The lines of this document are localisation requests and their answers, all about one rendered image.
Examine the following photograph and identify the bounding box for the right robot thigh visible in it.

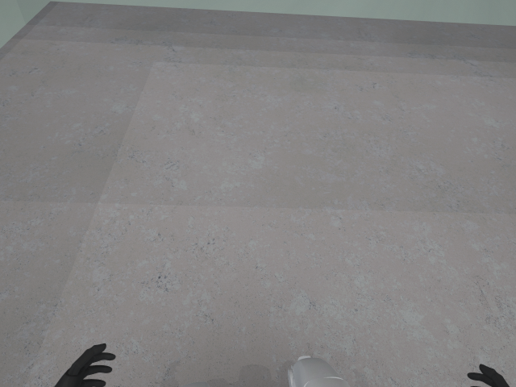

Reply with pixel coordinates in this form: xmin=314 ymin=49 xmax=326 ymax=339
xmin=288 ymin=357 xmax=350 ymax=387

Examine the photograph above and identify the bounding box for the robot left hand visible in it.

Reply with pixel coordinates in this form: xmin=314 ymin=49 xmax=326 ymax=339
xmin=55 ymin=343 xmax=115 ymax=387

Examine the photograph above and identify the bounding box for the robot right hand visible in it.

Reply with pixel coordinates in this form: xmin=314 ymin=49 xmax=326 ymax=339
xmin=468 ymin=364 xmax=509 ymax=387

